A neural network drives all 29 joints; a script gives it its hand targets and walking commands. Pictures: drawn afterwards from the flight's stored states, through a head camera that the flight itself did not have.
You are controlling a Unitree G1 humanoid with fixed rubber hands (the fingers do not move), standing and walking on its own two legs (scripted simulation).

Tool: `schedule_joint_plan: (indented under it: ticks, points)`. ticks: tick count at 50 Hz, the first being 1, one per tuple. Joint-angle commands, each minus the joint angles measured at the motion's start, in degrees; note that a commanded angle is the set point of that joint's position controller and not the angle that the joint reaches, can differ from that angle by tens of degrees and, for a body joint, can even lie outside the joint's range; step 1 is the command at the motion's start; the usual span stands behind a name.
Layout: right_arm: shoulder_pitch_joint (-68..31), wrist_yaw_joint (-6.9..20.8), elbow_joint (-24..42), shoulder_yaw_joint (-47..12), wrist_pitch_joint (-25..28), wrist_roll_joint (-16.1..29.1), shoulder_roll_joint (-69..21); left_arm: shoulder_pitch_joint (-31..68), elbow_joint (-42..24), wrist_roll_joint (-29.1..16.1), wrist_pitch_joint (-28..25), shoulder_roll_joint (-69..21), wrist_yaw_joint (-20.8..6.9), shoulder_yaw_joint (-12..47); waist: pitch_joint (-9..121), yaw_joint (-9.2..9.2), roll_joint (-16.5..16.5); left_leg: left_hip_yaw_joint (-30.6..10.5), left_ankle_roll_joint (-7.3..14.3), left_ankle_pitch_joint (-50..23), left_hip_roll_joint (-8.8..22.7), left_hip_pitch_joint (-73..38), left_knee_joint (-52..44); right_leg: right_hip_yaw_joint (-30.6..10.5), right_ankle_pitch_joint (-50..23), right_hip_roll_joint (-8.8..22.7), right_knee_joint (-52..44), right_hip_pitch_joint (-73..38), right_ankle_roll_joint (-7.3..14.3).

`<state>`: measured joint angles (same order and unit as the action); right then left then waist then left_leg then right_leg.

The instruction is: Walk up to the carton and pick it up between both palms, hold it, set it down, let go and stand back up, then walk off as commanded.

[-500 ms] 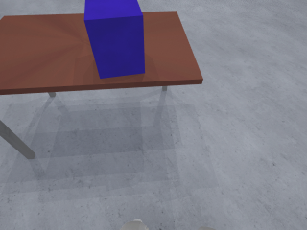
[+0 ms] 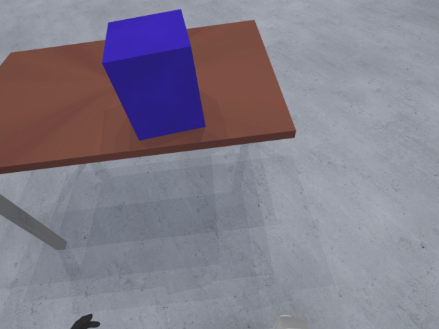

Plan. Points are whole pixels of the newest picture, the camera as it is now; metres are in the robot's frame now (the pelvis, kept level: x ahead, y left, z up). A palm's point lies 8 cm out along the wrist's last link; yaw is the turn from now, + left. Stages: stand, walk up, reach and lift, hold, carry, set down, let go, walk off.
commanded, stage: walk up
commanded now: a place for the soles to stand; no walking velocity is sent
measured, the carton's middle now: (159, 77) +0.75 +0.17 +0.05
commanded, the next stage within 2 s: none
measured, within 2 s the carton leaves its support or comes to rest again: neither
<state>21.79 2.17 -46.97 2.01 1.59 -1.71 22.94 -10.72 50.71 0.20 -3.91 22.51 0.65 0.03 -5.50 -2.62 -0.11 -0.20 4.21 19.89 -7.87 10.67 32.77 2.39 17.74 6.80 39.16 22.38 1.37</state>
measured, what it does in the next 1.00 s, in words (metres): walks ahead: left foot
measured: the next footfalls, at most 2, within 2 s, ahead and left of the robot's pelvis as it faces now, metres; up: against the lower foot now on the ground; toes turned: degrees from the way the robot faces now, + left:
left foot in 0.50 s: +0.16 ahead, +0.17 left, +0.00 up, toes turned +5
right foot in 1.12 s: +0.24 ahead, -0.07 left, +0.00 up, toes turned +6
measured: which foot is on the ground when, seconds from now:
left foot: down 0.00-0.00, up 0.02-0.48, down 0.50-1.00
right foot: down 0.00-0.52, up 0.54-1.00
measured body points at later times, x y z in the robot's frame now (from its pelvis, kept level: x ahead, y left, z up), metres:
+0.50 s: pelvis +0.05 +0.05 -0.01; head +0.09 +0.05 +0.43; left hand +0.09 +0.37 -0.13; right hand +0.15 -0.27 -0.13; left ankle +0.12 +0.17 -0.72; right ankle +0.07 -0.12 -0.72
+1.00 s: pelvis +0.11 +0.09 +0.00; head +0.14 +0.09 +0.45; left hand +0.14 +0.41 -0.12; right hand +0.20 -0.22 -0.11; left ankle +0.12 +0.17 -0.72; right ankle +0.14 -0.07 -0.68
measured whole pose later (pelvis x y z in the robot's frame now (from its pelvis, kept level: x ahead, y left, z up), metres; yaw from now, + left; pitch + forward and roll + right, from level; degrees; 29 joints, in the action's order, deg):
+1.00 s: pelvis +0.11 +0.09 +0.00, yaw +9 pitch -2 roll +1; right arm 17.7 0.4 -48.6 2.0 2.1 -1.7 21.5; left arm -13.7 52.4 0.2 -0.7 22.6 1.3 0.0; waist -6.2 -1.6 1.1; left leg -0.9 4.1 16.1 -5.3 15.3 33.8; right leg -1.1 21.1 5.7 56.6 24.8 0.3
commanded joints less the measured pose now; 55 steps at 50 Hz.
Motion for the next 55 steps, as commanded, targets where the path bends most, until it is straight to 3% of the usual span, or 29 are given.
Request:
schedule_joint_plan:
  ticks: [1, 2, 5, 6, 10, 17, 20, 21, 22, 23, 24, 25, 26, 27, 30, 32, 36, 42, 47, 50, 51, 52, 53, 54, 55]
  points:
    - [1.38, 0.04, 4.69, 3.77, -0.90, -0.19, 11.50, -11.14, -1.56, 0.09, -1.98, 21.36, 3.01, -8.88, 11.10, 5.69, 6.13, -8.81, -2.52, 7.87, 3.84, 28.22, 32.11, -29.88, 8.51, 19.47, -23.07, -30.61, 8.44]
    - [0.76, 0.47, 4.04, 4.36, -1.26, -0.04, 12.89, -9.42, -1.90, -0.20, -2.00, 21.69, 3.18, -8.79, 8.29, 5.55, 7.40, -9.05, -2.17, 6.80, 5.67, 29.33, 34.42, -29.22, 13.85, 19.73, -23.37, -25.76, 10.23]
    - [2.01, 1.47, 1.47, 5.29, -1.80, 0.37, 13.10, -3.43, -3.74, -0.31, -2.38, 17.60, 2.64, -7.87, 0.94, 2.47, 6.78, -9.48, -3.32, -0.12, 7.48, 25.84, 34.93, -16.76, 12.00, 13.11, -23.70, -13.53, 7.17]
    - [2.37, 1.58, 1.14, 5.47, -2.05, 0.43, 12.99, -3.54, -3.82, -0.29, -2.37, 17.83, 2.40, -8.01, 0.22, 2.45, 6.43, -8.95, -3.77, -1.11, 7.03, 24.66, 35.58, -15.08, 10.37, 12.53, -23.44, -11.42, 7.48]
    - [-0.98, 2.14, 2.12, 5.71, -2.95, 0.31, 12.64, -6.32, -3.96, 0.03, -2.74, 19.04, 2.00, -8.63, 0.16, 3.71, 5.45, -9.04, -5.24, -3.25, 8.12, 26.56, 34.22, -13.55, 8.68, 12.58, -22.94, -11.10, 9.41]
    - [-6.49, 3.08, 4.16, 5.77, -2.51, -0.36, 13.70, -6.82, -4.32, 0.80, -2.28, 21.82, 2.21, -9.64, 3.06, 5.03, 9.34, -6.81, -5.41, 2.75, 13.44, 28.59, 21.92, -12.20, 9.87, 15.61, -18.07, -15.84, 12.20]
    - [-7.03, 3.23, 4.54, 6.15, -1.72, -0.34, 14.00, -5.70, -4.65, 1.36, -2.21, 23.11, 2.24, -9.68, 5.75, 4.25, 11.13, -4.62, -3.89, 6.45, 15.30, 22.64, 14.88, -11.41, 4.17, 17.51, -14.07, -14.34, 12.88]
    - [-5.33, 3.16, 3.99, 6.44, -1.28, -0.36, 13.91, -4.21, -4.68, 1.46, -2.04, 23.13, 2.19, -9.46, 7.02, 2.52, 11.02, -4.36, -2.83, 6.20, 15.10, 18.10, 10.38, -10.11, 0.45, 17.35, -10.95, -12.24, 12.22]
    - [-0.24, 2.94, 2.17, 6.79, -0.80, -0.51, 13.49, -1.04, -4.94, 1.34, -1.73, 22.59, 2.14, -9.07, 9.23, -1.34, 9.17, -2.82, -1.67, 2.58, 14.25, 8.49, 3.33, -5.85, -3.22, 15.74, -5.08, -7.43, 10.12]
    - [6.42, 2.31, -1.01, 7.73, -0.30, -0.99, 14.22, -0.21, -5.05, 1.50, -1.15, 18.77, 2.18, -7.64, 12.05, -4.94, 0.10, -2.90, -1.85, 2.22, 11.17, -4.20, -1.28, 0.36, -4.89, 10.72, 8.77, 0.29, 6.59]
    - [9.44, 1.13, -2.45, 8.69, -0.22, -1.13, 16.88, -3.78, -4.56, 1.41, -0.63, 12.63, 2.02, -5.17, 10.61, -5.70, -13.22, -10.67, -2.29, 4.54, 10.51, -10.10, -6.49, 4.22, 1.13, 3.22, 22.69, 9.62, 2.54]
    - [7.05, 0.30, -1.08, 8.37, -0.26, -1.34, 19.34, -5.31, -5.40, 0.73, -0.13, 8.03, 2.03, -3.17, 7.08, -3.95, -22.76, -28.17, -1.83, 3.79, 17.73, -8.10, -11.80, 2.54, 17.59, -5.06, 32.57, 21.33, -0.23]
    - [1.80, -0.23, 1.73, 7.92, -0.34, -0.46, 20.10, -6.57, -4.83, 0.01, 0.57, 11.98, 2.55, -4.19, 6.14, -1.88, -16.29, -37.95, -0.31, 10.25, 23.15, -3.33, -19.33, 1.20, 17.21, -6.01, 33.32, 21.15, -0.05]
    - [-1.30, -0.23, 2.52, 7.69, -0.52, 0.41, 21.35, -5.82, -3.45, -0.07, 1.05, 16.60, 2.53, -5.39, 4.94, -1.54, -11.37, -40.44, 0.38, 17.43, 24.25, -0.42, -22.15, -2.30, 13.44, -4.64, 33.06, 19.62, 0.76]
    - [-3.84, -1.27, 2.73, 7.04, 0.38, 0.43, 16.85, -5.31, -1.25, -0.43, 1.75, 16.13, 1.50, -5.45, -1.16, 0.21, -8.12, -27.95, -5.79, 5.67, 18.67, 3.20, -20.14, -5.64, 3.38, -1.87, 31.03, 17.35, 0.77]
    - [-1.81, -1.81, 1.71, 6.34, 1.00, 0.95, 15.16, -6.30, -1.08, -0.57, 2.03, 14.48, 0.90, -5.59, 0.19, 0.90, -6.75, -23.03, -6.98, -4.44, 16.77, 1.45, -18.01, -6.15, 0.56, -1.93, 26.84, 13.36, 0.30]
    - [-0.47, -2.68, 1.34, 6.09, 1.70, 1.47, 13.92, -5.18, -1.20, 0.16, 2.72, 13.75, 0.85, -5.43, 3.15, 0.54, -4.03, -21.37, -4.16, -12.48, 17.70, -5.52, -16.27, -6.90, -1.53, -2.48, 22.19, 13.51, -0.87]
    - [0.40, -3.18, 1.14, 5.85, 2.11, 1.36, 13.56, -2.76, -1.90, 0.20, 2.78, 13.06, 0.79, -5.08, 3.10, -0.29, -2.26, -19.20, -2.64, -20.17, 18.19, -8.21, -15.11, -7.98, -0.67, -2.81, 17.39, 12.61, -1.43]
    - [0.85, -3.08, 0.91, 5.85, 1.69, 0.72, 13.71, -0.60, -3.14, 0.27, 1.73, 12.32, 1.12, -4.65, 5.35, -1.28, -3.18, -19.19, 4.34, -27.17, 20.40, -12.33, -10.09, -5.43, 6.22, -2.07, 9.62, 12.44, -1.59]
    - [-1.55, -2.70, 1.46, 5.71, 1.25, 0.41, 14.18, -1.41, -2.98, 0.31, 0.74, 11.64, 1.16, -4.56, 6.34, -0.30, -4.84, -16.72, 7.32, -30.47, 20.71, -7.35, -7.23, -2.23, 7.28, -2.32, 4.46, 6.00, -0.95]
    - [-5.17, -2.61, 1.87, 5.11, 0.83, 0.55, 13.55, -2.67, -1.84, 0.10, 0.49, 11.24, 1.43, -4.41, 6.29, 1.16, -4.73, -14.26, 7.53, -34.13, 19.87, -2.29, -4.61, -1.80, 6.75, -2.59, 1.14, 0.38, -0.72]
    - [-7.51, -2.41, 2.12, 4.75, 0.32, 0.77, 13.25, -4.87, -0.74, 0.07, 0.01, 10.55, 1.59, -4.42, 6.56, 2.91, -4.10, -11.07, 7.66, -33.11, 18.17, 1.89, -1.31, -0.65, 1.64, -3.49, -4.44, -5.39, -0.46]
    - [-9.46, -2.21, 2.32, 4.28, -0.17, 1.24, 12.44, -8.07, 1.00, 0.14, -0.44, 10.22, 1.78, -4.67, 7.58, 4.81, -2.69, -8.80, 6.05, -28.09, 16.23, 5.05, 2.89, -0.32, -6.81, -3.91, -11.92, -11.73, -0.28]
    - [-9.69, -2.11, 2.53, 3.16, -0.42, 2.03, 9.67, -9.72, 1.91, 0.45, -0.81, 12.32, 2.10, -5.29, 9.25, 5.80, 1.61, -6.23, 2.78, -21.06, 13.19, 7.41, 7.95, -2.80, -12.45, -2.30, -15.33, -16.55, 0.67]
    - [-8.45, -2.02, 3.01, 2.30, -0.56, 2.33, 7.01, -10.15, 1.85, 0.98, -1.12, 15.70, 2.37, -6.21, 10.79, 5.63, 10.32, -3.57, -0.34, -8.44, 8.64, 13.89, 15.61, -15.24, -18.01, 6.49, -17.13, -20.14, 3.07]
